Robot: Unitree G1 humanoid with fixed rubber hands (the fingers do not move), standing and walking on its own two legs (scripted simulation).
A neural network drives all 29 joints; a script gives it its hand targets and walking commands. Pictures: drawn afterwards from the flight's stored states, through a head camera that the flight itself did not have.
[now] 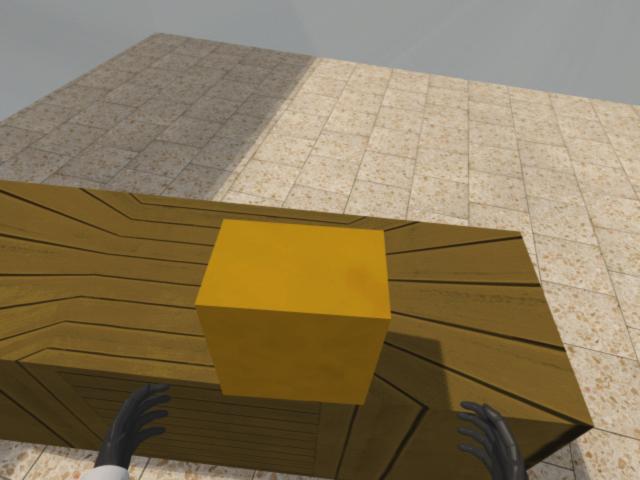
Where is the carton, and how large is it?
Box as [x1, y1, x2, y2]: [194, 219, 390, 404]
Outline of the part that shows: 224,219 194,304 223,394 363,404 390,320 383,231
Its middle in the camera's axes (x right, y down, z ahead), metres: -0.04 +0.13 +0.65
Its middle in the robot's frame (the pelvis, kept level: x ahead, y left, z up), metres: +0.40 +0.04 -0.08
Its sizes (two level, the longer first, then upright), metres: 0.252 0.163 0.277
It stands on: a pedestal, 0.56 m high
